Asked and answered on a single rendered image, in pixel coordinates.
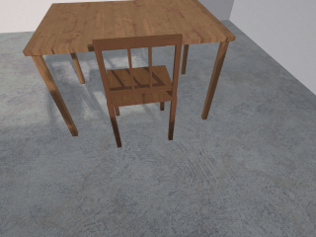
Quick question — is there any table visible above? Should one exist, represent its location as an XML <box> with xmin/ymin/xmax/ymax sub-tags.
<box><xmin>23</xmin><ymin>0</ymin><xmax>236</xmax><ymax>137</ymax></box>

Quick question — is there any chair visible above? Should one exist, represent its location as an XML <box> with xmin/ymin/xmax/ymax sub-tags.
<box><xmin>92</xmin><ymin>34</ymin><xmax>183</xmax><ymax>148</ymax></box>

